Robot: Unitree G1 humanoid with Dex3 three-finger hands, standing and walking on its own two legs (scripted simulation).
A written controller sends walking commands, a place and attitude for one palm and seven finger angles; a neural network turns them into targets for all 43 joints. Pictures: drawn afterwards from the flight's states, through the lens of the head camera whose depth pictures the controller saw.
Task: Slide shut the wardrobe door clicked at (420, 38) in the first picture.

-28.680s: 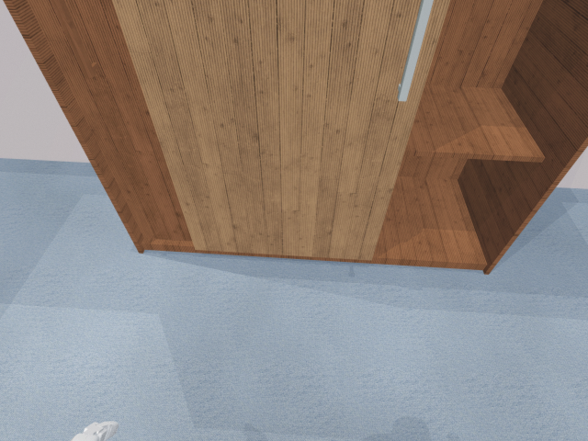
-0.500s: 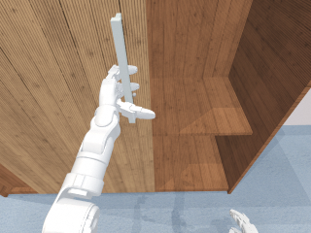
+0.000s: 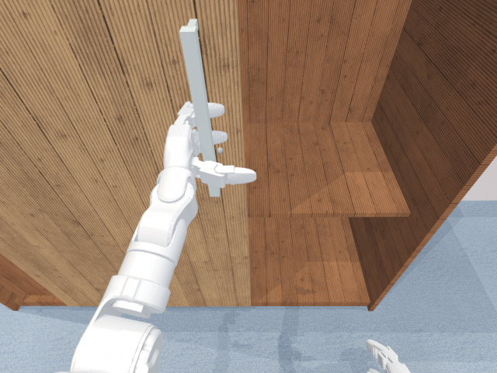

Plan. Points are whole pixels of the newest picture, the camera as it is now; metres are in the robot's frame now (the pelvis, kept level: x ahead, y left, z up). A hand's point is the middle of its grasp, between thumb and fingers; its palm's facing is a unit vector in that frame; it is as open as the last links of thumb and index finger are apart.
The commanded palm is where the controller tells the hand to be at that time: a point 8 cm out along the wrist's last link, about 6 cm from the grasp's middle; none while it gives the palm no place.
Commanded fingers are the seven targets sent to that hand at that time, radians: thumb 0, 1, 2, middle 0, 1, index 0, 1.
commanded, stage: grip the handle and tug to test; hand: left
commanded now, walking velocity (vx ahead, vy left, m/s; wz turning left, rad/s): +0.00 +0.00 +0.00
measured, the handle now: (206, 123) +0.46 +0.10 +0.17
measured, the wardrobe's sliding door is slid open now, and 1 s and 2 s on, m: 0.47 0.47 0.47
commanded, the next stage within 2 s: tug the door sideways, standing still in 1.22 s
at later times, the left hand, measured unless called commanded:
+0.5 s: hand (217, 149) +0.41 +0.07 +0.16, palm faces +0.04 -1.00 +0.00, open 5.7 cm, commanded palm +0.38 +0.12 +0.16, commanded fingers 0.00 0.90 0.90 -0.45 -1.40 -0.45 -1.40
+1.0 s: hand (218, 150) +0.41 +0.07 +0.16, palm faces +0.04 -1.00 -0.01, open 5.5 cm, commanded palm +0.36 +0.11 +0.16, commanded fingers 0.00 0.90 0.90 -0.45 -1.40 -0.45 -1.40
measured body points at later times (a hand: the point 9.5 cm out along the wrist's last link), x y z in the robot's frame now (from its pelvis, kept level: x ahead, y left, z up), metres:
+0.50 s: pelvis +0.01 +0.00 +0.00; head +0.01 -0.01 +0.45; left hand +0.40 +0.13 +0.17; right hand +0.16 -0.22 -0.11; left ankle -0.04 +0.10 -0.74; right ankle +0.01 -0.10 -0.74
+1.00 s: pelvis +0.01 +0.00 +0.00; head +0.01 -0.01 +0.45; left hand +0.40 +0.13 +0.17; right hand +0.15 -0.22 -0.11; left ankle -0.04 +0.10 -0.74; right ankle +0.01 -0.10 -0.74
